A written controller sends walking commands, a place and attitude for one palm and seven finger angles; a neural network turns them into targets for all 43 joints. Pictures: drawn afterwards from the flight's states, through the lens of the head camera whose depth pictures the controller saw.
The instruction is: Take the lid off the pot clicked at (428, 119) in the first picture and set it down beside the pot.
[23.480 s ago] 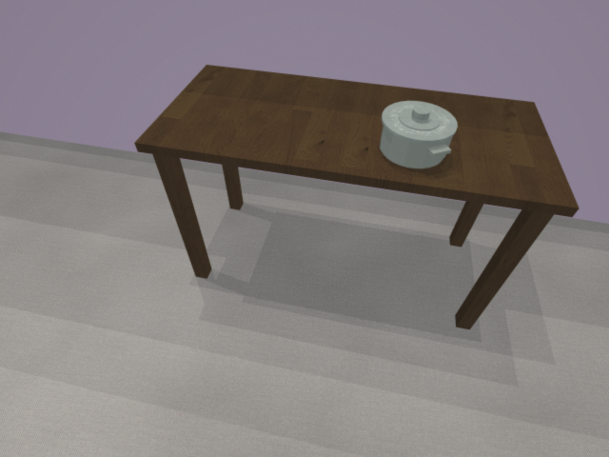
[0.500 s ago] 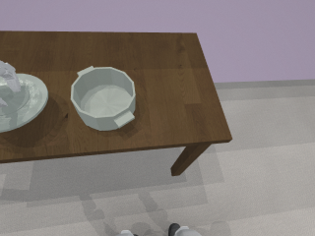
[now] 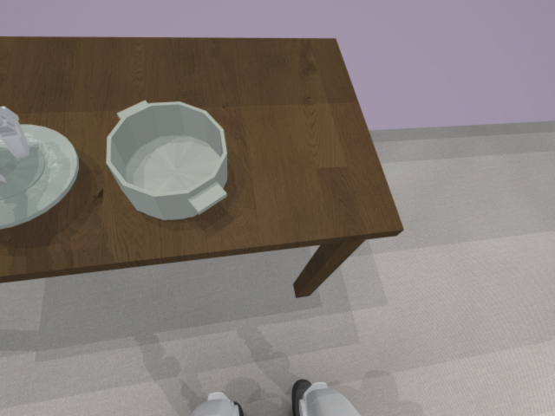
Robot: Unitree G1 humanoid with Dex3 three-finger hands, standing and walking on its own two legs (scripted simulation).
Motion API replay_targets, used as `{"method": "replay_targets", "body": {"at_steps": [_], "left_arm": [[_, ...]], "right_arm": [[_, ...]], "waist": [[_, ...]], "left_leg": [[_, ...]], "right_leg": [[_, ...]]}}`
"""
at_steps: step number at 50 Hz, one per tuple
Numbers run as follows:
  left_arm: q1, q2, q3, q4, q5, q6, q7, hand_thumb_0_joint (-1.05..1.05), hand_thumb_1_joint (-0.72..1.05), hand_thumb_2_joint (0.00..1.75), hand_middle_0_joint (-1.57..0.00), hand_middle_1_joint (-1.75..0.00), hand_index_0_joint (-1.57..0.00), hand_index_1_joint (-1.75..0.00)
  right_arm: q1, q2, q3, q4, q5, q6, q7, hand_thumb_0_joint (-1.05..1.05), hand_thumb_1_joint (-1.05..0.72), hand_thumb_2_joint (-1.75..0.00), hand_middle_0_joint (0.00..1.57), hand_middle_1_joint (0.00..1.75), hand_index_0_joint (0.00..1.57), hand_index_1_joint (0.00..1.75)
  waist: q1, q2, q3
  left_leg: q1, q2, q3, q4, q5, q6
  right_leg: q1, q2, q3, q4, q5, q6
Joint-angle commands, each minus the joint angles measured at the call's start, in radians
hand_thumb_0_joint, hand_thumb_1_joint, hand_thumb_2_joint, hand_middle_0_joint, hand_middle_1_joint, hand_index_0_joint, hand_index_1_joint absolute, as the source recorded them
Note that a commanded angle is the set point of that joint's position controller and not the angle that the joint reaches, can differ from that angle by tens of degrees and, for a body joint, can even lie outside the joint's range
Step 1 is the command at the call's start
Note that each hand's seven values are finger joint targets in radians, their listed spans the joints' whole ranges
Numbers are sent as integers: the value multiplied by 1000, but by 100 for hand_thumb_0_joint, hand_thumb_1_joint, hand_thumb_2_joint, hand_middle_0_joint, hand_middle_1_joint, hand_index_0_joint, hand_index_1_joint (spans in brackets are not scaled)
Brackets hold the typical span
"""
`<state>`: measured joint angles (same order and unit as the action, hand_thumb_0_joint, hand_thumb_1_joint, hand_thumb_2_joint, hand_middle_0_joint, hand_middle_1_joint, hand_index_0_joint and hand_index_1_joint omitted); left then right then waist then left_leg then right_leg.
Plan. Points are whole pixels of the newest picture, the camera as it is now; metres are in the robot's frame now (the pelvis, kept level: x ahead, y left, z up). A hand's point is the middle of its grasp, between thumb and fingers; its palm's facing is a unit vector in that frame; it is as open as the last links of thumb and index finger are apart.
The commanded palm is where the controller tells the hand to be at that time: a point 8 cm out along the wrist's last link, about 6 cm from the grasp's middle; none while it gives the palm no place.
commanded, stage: lower the lid onto the table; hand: left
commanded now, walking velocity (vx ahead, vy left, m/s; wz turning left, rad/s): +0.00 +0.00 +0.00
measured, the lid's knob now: out of the picture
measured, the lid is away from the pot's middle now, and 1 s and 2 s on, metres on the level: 0.23 0.24 0.24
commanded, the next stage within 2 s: open the fingers wide in 0.42 s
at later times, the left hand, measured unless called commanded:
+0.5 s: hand out of the picture +0.45 +0.36 +0.01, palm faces -0.50 -0.11 -0.86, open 7.1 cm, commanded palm +0.48 +0.35 +0.04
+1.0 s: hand out of the picture +0.43 +0.36 +0.00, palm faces -0.49 -0.13 -0.86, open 7.2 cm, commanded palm +0.48 +0.36 +0.04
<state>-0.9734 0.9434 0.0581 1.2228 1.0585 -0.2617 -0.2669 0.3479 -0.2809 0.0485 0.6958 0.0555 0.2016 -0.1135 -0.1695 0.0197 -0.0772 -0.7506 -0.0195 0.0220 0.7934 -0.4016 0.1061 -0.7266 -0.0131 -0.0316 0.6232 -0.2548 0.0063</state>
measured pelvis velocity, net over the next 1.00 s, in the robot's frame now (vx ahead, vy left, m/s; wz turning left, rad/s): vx -0.01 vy -0.01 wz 0.00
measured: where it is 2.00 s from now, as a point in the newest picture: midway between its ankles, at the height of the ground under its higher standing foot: outside the picture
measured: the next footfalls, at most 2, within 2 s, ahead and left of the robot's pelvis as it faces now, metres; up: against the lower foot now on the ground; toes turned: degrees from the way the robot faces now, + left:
none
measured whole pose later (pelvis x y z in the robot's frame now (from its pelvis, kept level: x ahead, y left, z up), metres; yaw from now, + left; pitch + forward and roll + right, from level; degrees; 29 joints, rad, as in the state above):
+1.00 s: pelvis -0.01 -0.01 -0.02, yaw +0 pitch +22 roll -6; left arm -0.90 0.96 0.10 1.19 1.04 -0.30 -0.25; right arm 0.31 -0.28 0.06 0.67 0.07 0.22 -0.12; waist -0.16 0.01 -0.08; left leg -0.87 0.00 0.01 0.93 -0.44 0.09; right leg -0.85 0.01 -0.04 0.75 -0.29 0.03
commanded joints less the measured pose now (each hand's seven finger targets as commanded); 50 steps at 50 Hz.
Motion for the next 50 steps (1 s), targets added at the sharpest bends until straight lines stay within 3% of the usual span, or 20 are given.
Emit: {"method": "replay_targets", "body": {"at_steps": [1, 4, 6, 9, 12, 14, 16, 20, 22, 25, 26, 28, 30, 33, 36, 39, 40, 44, 47, 50], "left_arm": [[-432, 411, 112, -233, -28, -11, 40, 0, 84, 68, -90, -107, -88, -106], [-444, 379, 91, -247, -34, -14, 35, 0, 84, 68, -90, -107, -88, -106], [-441, 430, 130, -265, -35, -27, 37, 0, 84, 68, -90, -107, -88, -106], [-382, 396, 101, -168, -37, -23, 40, 0, 84, 68, -90, -107, -88, -106], [-422, 397, 96, -234, -18, -28, 46, 0, 84, 68, -90, -107, -88, -106], [-400, 382, 90, -207, -20, -28, 47, 0, 84, 68, -90, -107, -88, -106], [-381, 438, 131, -193, -33, -35, 47, 0, 84, 68, -90, -107, -88, -106], [-425, 402, 97, -245, -33, -39, 42, 0, 84, 68, -90, -107, -88, -106], [-420, 444, 136, -269, -24, -53, 45, 0, 84, 68, -90, -107, -88, -106], [-360, 453, 148, -192, -37, -48, 55, 0, 84, 68, -90, -107, -88, -106], [-173, 346, 153, -203, -61, -44, 50, 0, 84, 68, -90, -107, -88, -106], [-203, 297, 114, -248, -61, -39, 47, 0, 81, 66, -87, -106, -85, -106], [-290, 356, 134, -266, -49, -29, 58, 0, 77, 64, -83, -106, -82, -106], [-367, 479, 202, -332, -27, -37, 93, 0, 72, 60, -78, -106, -77, -106], [-314, 400, 156, -284, -30, -35, 104, 0, 68, 57, -74, -106, -73, -105], [-296, 332, 91, -188, -39, -14, 95, 0, 62, 54, -69, -106, -68, -105], [-299, 348, 97, -180, -41, -11, 92, 0, 60, 54, -67, -105, -66, -105], [-370, 384, 104, -272, -34, -30, 68, 0, 53, 52, -61, -105, -60, -104], [-337, 432, 149, -273, -42, -49, 58, 0, 48, 48, -56, -104, -56, -104], [-307, 388, 112, -191, -62, -39, 47, 0, 43, 45, -51, -104, -51, -104]], "right_arm": [[168, -218, -65, -31, -8, -3, -27, 0, -90, -90, 20, 30, 20, 30], [170, -214, -70, -25, -10, -1, -31, 0, -90, -90, 20, 30, 20, 30], [173, -217, -66, -23, -12, 2, -34, 0, -90, -90, 20, 30, 20, 30], [160, -214, -55, -31, -7, 7, -31, 0, -90, -90, 20, 30, 20, 30], [171, -214, -61, -27, -13, 13, -28, 0, -90, -90, 20, 30, 20, 30], [166, -211, -59, -30, -12, 16, -25, 0, -90, -90, 20, 30, 20, 30], [167, -214, -50, -38, -10, 18, -29, 0, -90, -90, 20, 30, 20, 30], [172, -213, -58, -29, -11, 21, -30, 0, -90, -90, 20, 30, 20, 30], [177, -215, -60, -24, -18, 26, -31, 0, -90, -90, 20, 30, 20, 30], [156, -211, -46, -39, -14, 31, -32, 0, -90, -90, 20, 30, 20, 30], [162, -192, -70, -68, -15, 31, -9, 0, -90, -90, 20, 30, 20, 30], [141, -203, -81, -51, -19, 55, 7, 0, -90, -90, 20, 30, 20, 30], [146, -206, -78, -46, -16, 63, 9, 0, -90, -90, 20, 30, 20, 30], [150, -207, -70, -45, -16, 52, -10, 0, -90, -90, 20, 30, 20, 30], [139, -201, -67, -40, -11, 38, -10, 0, -90, -90, 20, 30, 20, 30], [126, -203, -59, -44, -3, 34, -2, 0, -90, -90, 20, 30, 20, 30], [125, -205, -58, -50, 1, 31, -2, 0, -90, -90, 20, 30, 20, 30], [137, -204, -59, -49, 3, 16, -15, 0, -90, -90, 20, 30, 20, 30], [139, -203, -55, -50, 1, 10, -27, 0, -90, -90, 20, 30, 20, 30], [124, -206, -47, -56, 9, 9, -25, 0, -90, -90, 20, 30, 20, 30]], "waist": [[21, 236, -506], [4, 251, -527], [15, 283, -535], [7, 219, -444], [14, 318, -498], [8, 274, -486], [16, 238, -504], [1, 285, -536], [12, 338, -560], [10, 238, -516], [63, 258, -544], [51, 285, -516], [33, 224, -511], [35, 252, -585], [31, 296, -521], [15, 232, -406], [17, 192, -412], [16, 263, -509], [24, 262, -550], [11, 185, -436]], "left_leg": [[504, 53, -112, -39, 767, -95], [521, 57, -110, -29, 779, -96], [535, 58, -117, -22, 825, -101], [439, 50, -99, -9, 724, -91], [500, 54, -109, -3, 802, -106], [481, 56, -108, 13, 788, -102], [432, 46, -98, 21, 772, -87], [459, 52, -99, 29, 774, -89], [525, 61, -119, 40, 867, -108], [410, 47, -93, 57, 760, -83], [466, 43, -108, 35, 869, -98], [488, 58, -109, 39, 871, -117], [436, 52, -100, 38, 774, -97], [444, 41, -97, 26, 727, -85], [461, 48, -105, 24, 744, -100], [358, 43, -84, 26, 593, -82], [320, 37, -75, 25, 530, -68], [377, 40, -81, 27, 562, -72], [408, 42, -90, 45, 651, -77], [285, 37, -70, 44, 512, -57]], "right_leg": [[50, 68, -50, 11, 179, -45], [28, 72, -53, 14, 176, -40], [19, 70, -55, 25, 178, -44], [-6, 77, -58, 31, 138, -41], [-32, 75, -60, 44, 151, -48], [-44, 79, -63, 49, 143, -46], [8, 78, -54, 61, 182, -43], [-23, 79, -55, 68, 174, -42], [-66, 80, -63, 79, 157, -45], [-23, 84, -56, 88, 167, -39], [-1, 84, -71, 90, 204, -52], [-57, 84, -72, 82, 174, -54], [-28, 86, -59, 75, 166, -47], [38, 79, -44, 82, 185, -44], [-36, 77, -63, 86, 144, -49], [-66, 82, -63, 81, 90, -48], [-32, 81, -55, 80, 94, -46], [-16, 80, -51, 90, 109, -48], [-9, 81, -52, 103, 139, -45], [-24, 82, -54, 102, 99, -41]]}}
